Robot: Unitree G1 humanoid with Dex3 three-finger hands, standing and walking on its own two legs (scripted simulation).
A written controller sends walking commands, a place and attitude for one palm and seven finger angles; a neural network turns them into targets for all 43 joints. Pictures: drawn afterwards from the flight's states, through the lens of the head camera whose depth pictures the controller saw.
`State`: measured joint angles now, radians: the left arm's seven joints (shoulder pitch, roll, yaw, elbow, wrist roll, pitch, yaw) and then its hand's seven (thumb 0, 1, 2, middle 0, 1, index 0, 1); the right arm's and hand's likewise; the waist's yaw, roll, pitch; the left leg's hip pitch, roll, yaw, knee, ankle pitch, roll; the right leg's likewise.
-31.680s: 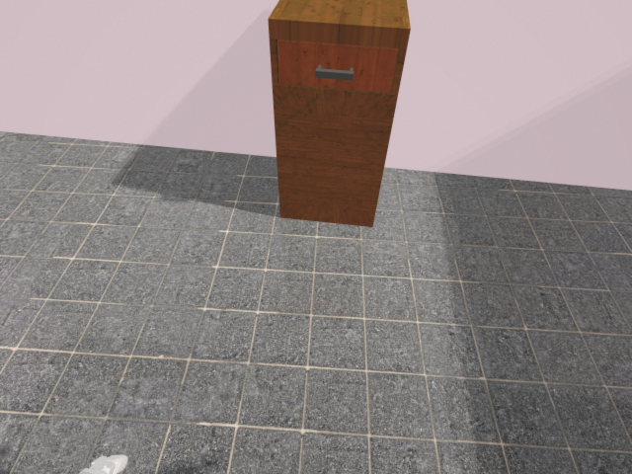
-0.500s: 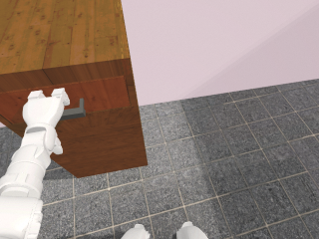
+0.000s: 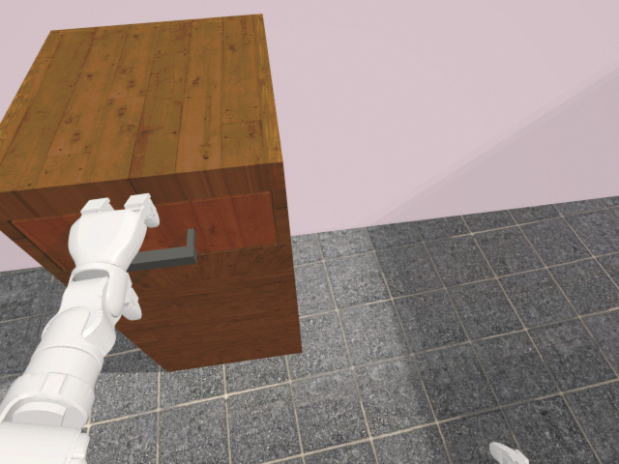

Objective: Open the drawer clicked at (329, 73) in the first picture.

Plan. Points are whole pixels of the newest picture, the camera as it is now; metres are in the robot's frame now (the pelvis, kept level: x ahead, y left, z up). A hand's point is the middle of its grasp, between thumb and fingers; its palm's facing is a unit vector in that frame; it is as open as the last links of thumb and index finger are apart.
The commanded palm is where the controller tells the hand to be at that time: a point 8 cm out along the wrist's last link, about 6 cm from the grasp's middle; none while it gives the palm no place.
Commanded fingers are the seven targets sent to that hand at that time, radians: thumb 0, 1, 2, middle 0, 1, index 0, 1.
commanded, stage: lift the fingers back up to retry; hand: left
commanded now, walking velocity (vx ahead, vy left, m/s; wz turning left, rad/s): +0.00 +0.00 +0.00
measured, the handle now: (157, 248) +0.43 +0.27 -0.03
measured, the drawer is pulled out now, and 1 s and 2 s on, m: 0.00 0.00 0.00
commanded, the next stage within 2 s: re-aim the fingers above the handle in 0.04 s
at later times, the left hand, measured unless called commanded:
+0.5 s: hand (126, 257) +0.38 +0.28 +0.02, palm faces -0.05 -0.01 -1.00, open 13.6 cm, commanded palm +0.36 +0.28 +0.08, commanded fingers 0.00 -0.50 0.30 -0.30 -1.20 -0.30 -1.20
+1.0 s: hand (124, 259) +0.37 +0.29 +0.02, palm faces -0.04 -0.02 -1.00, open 13.8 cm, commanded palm +0.36 +0.28 +0.08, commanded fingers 0.00 -0.50 0.30 -0.30 -1.20 -0.30 -1.20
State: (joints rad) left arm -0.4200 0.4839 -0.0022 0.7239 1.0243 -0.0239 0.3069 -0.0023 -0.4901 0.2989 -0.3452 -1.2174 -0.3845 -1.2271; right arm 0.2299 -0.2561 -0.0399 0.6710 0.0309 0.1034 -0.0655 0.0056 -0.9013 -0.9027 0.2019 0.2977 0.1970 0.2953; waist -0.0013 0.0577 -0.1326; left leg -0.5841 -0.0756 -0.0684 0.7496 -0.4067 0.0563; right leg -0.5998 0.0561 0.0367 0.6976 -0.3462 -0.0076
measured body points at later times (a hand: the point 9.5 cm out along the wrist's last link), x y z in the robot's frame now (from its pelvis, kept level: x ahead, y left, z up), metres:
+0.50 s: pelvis +0.00 -0.01 +0.00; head +0.07 -0.02 +0.44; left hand +0.38 +0.28 +0.07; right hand +0.10 -0.27 -0.13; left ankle -0.04 +0.08 -0.71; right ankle -0.01 -0.12 -0.71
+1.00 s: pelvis -0.01 -0.01 +0.00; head +0.06 -0.02 +0.44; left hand +0.37 +0.28 +0.08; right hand +0.10 -0.28 -0.13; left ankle -0.04 +0.08 -0.71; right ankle -0.01 -0.12 -0.71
